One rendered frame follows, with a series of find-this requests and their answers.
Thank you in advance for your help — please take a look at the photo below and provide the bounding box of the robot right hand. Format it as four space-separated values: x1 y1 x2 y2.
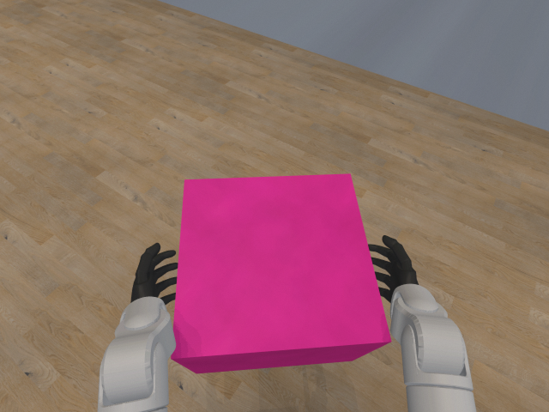
368 235 419 303

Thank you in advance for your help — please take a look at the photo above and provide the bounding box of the robot left hand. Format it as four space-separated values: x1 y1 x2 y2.
130 243 178 305

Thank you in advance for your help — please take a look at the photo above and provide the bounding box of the carton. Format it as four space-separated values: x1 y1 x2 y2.
171 173 391 373

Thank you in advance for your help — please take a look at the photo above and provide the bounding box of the right robot forearm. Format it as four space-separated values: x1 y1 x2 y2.
390 284 476 412

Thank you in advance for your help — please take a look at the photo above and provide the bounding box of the left robot forearm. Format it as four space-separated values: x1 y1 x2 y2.
98 297 176 412

